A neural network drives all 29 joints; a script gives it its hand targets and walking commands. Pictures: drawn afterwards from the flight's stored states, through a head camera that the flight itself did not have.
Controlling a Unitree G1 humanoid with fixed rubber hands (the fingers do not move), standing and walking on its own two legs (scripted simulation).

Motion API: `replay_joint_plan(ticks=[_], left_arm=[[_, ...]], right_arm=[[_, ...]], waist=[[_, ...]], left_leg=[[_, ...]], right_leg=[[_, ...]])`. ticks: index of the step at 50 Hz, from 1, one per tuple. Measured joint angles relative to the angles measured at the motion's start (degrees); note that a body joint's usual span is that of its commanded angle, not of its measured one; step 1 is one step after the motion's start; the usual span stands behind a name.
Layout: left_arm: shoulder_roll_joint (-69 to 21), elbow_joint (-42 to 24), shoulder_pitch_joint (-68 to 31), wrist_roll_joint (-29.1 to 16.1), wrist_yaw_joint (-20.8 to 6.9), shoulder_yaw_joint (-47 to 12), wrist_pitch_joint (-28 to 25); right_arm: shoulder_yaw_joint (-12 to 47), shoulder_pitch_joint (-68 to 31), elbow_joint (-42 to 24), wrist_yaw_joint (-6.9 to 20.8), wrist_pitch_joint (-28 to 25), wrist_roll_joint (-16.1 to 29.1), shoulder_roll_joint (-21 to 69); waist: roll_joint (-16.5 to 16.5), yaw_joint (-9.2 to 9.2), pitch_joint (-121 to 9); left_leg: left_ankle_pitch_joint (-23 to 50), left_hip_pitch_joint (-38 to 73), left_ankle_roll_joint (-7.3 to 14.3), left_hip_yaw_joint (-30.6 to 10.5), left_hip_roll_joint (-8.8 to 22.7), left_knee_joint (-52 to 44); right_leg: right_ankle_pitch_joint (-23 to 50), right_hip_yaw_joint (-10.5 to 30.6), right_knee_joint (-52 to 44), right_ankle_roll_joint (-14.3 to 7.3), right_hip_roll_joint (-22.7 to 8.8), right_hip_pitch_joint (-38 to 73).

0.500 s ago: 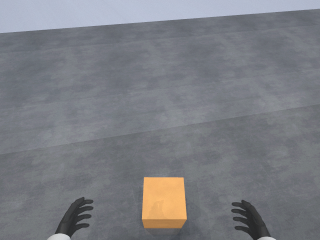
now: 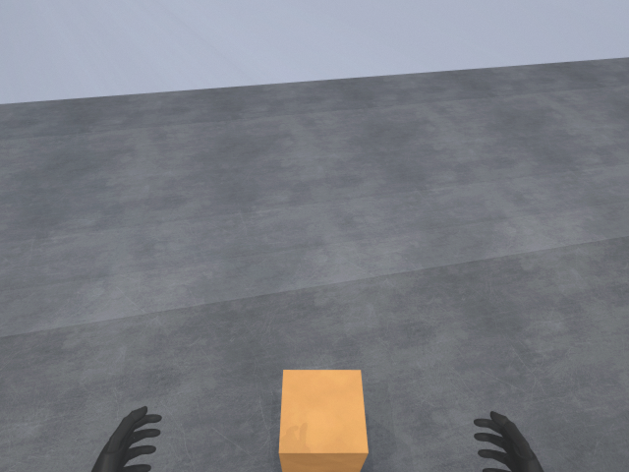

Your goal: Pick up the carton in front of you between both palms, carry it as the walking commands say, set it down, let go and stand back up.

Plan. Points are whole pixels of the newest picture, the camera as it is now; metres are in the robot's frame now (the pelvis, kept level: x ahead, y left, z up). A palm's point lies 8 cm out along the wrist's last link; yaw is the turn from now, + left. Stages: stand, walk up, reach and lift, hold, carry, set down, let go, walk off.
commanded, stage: stand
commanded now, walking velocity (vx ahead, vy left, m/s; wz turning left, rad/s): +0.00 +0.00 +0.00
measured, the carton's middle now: (321, 424) +0.38 -0.02 -0.65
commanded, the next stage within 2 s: none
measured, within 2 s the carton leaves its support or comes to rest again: neither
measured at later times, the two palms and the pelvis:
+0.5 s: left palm out of the picture +0.11 +0.27 -0.09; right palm out of the picture +0.11 -0.28 -0.09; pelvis +0.00 +0.00 +0.00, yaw +0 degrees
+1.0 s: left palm out of the picture +0.07 +0.28 -0.10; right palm out of the picture +0.07 -0.29 -0.10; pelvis -0.02 -0.01 +0.01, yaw +0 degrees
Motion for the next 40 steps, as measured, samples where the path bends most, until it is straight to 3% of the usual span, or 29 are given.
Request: replay_joint_plan(ticks=[10, 40], left_arm=[[2.10, 7.07, 1.04, 0.42, 1.67, 0.65, -3.56], [3.00, 16.13, 0.11, -0.09, 1.98, -1.00, -4.49]], right_arm=[[-0.97, 0.67, 6.22, -1.84, -2.78, -0.39, -2.36], [1.49, 0.40, 14.84, -2.81, -3.43, 0.14, -3.28]], waist=[[0.00, 0.02, -1.55], [-0.29, 0.24, -0.59]], left_leg=[[-0.13, -1.07, -0.08, -0.26, 0.11, 0.09], [3.34, 0.76, -0.45, -0.37, 0.23, -3.99]], right_leg=[[-0.02, -0.26, -0.21, -0.13, 0.10, -0.87], [3.14, -0.29, -3.68, -0.39, 0.00, 0.71]])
